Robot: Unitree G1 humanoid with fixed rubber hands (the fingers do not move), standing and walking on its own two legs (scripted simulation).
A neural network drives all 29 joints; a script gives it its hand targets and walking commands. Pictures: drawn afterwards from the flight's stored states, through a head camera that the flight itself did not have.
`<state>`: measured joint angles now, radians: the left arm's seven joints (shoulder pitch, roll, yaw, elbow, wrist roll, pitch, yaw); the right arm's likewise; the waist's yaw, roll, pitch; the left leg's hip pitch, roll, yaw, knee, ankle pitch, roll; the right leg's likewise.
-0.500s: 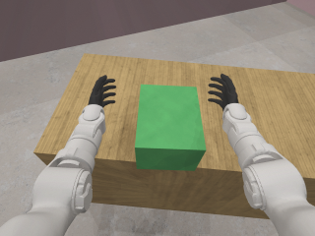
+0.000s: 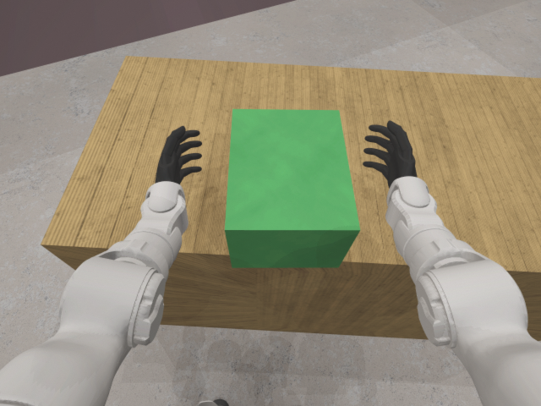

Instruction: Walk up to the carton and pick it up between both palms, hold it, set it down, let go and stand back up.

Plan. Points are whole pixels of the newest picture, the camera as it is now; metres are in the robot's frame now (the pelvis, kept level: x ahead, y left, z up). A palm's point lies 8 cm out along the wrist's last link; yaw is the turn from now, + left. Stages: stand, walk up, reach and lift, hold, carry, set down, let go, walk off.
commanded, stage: reach and lift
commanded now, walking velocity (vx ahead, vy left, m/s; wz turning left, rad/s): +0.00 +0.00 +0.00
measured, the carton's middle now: (285, 188) +0.47 -0.02 -0.01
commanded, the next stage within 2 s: none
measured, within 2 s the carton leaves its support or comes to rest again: neither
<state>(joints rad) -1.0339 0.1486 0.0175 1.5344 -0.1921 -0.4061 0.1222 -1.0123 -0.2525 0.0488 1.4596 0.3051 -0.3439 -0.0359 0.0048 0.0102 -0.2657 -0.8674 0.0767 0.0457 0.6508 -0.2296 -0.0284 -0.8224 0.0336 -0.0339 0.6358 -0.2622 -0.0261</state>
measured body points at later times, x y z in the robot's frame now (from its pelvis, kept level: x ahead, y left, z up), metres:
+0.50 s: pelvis +0.00 +0.00 +0.00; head +0.12 +0.01 +0.44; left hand +0.46 +0.12 +0.03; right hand +0.46 -0.16 +0.04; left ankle +0.02 +0.13 -0.71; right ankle +0.00 -0.10 -0.71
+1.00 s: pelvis +0.02 +0.00 +0.03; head +0.12 +0.02 +0.47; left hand +0.44 +0.14 +0.03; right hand +0.44 -0.14 +0.04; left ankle +0.02 +0.13 -0.71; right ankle +0.00 -0.10 -0.71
